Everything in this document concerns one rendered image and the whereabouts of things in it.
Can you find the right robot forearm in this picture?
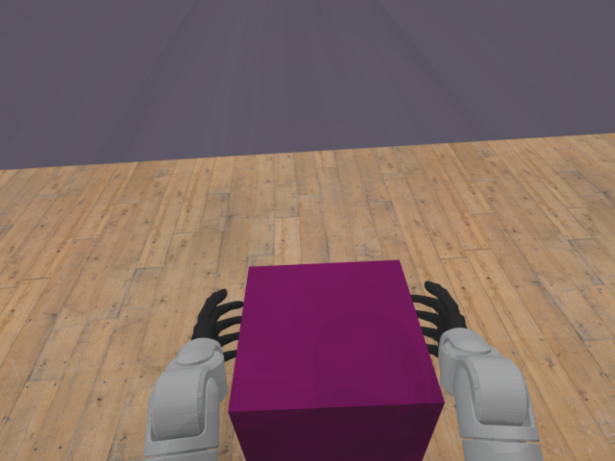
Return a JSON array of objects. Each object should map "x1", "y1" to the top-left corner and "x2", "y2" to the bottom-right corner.
[{"x1": 438, "y1": 328, "x2": 543, "y2": 461}]

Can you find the robot left hand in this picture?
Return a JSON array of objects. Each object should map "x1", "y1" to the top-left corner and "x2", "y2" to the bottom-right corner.
[{"x1": 191, "y1": 289, "x2": 244, "y2": 362}]

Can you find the carton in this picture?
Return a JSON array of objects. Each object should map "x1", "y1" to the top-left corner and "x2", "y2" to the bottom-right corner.
[{"x1": 228, "y1": 260, "x2": 445, "y2": 461}]

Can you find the robot right hand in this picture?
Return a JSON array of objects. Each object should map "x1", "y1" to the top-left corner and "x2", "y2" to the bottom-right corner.
[{"x1": 410, "y1": 281, "x2": 467, "y2": 358}]

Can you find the left robot forearm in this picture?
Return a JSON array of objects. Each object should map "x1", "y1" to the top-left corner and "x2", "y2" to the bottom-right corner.
[{"x1": 143, "y1": 338, "x2": 228, "y2": 461}]

